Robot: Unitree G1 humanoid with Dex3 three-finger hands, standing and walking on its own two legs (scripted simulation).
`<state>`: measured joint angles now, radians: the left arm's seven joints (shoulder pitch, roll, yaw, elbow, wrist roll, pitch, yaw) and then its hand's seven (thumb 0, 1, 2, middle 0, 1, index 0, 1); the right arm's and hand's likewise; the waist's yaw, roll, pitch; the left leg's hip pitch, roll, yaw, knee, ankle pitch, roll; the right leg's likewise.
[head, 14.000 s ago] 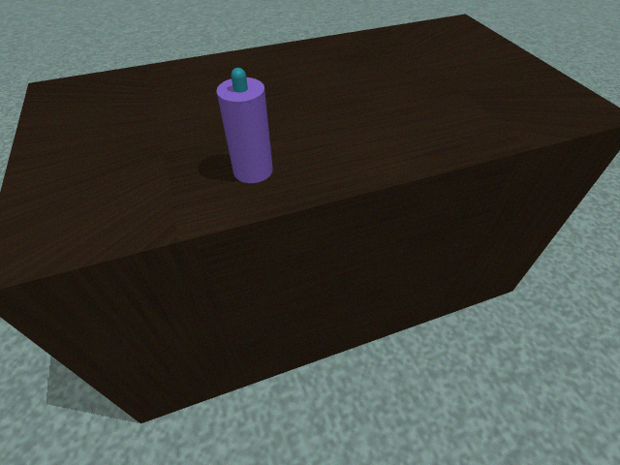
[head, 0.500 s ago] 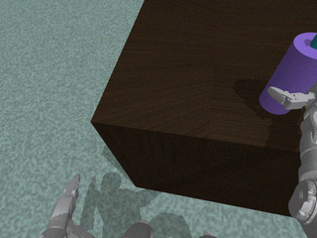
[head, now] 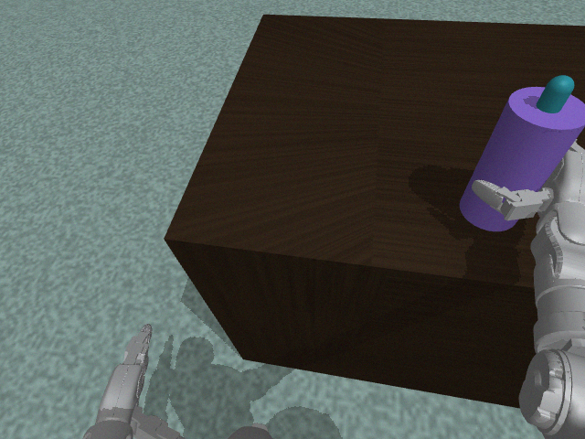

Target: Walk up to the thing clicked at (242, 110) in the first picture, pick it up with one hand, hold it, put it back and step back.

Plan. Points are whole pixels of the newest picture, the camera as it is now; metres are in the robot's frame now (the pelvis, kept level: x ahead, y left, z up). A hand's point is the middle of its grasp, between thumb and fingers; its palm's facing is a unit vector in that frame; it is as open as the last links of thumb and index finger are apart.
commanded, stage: settle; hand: right
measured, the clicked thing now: (519, 155) +0.47 -0.21 +0.13
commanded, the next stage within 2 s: lift in 0.24 s
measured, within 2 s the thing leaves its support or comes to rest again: neither
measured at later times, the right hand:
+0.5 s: hand (524, 165) +0.45 -0.21 +0.13, palm faces +0.23 +0.97 -0.04, open 11.2 cm
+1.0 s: hand (553, 154) +0.38 -0.18 +0.22, palm faces +0.21 +0.98 -0.04, open 11.2 cm
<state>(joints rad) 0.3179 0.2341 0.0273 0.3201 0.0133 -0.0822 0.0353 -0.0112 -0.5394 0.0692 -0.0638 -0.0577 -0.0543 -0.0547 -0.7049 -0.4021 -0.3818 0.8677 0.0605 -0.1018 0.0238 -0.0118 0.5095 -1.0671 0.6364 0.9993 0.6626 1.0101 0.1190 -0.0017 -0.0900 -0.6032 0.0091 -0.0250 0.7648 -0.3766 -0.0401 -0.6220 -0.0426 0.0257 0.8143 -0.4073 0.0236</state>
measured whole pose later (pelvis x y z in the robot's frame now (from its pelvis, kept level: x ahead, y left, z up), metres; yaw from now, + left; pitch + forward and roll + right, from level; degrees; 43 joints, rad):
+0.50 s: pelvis -0.02 +0.00 +0.01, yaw +0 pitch +9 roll +1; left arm 0.30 0.22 0.03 0.40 0.00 -0.14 0.07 -0.01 -0.53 0.06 -0.06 -0.06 -0.05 -0.05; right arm -0.72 -0.39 -0.34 0.82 0.09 -0.05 0.00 -0.01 0.57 -1.15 0.62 1.06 0.64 1.07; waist 0.09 -0.01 -0.06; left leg -0.52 0.01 -0.03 0.69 -0.32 -0.04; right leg -0.54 -0.04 0.02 0.74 -0.35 0.02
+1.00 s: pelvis -0.02 +0.01 +0.02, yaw -1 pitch +2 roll +0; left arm 0.30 0.23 0.08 0.46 -0.02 -0.15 0.10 -0.01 -0.51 0.05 -0.05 -0.06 -0.05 -0.04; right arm -0.53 -0.30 -0.27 0.33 0.16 0.26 -0.02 -0.01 0.58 -1.15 0.64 1.03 0.67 1.04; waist 0.02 -0.05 -0.07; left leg -0.36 0.02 -0.02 0.66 -0.33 -0.03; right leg -0.36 -0.03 0.02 0.66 -0.33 0.03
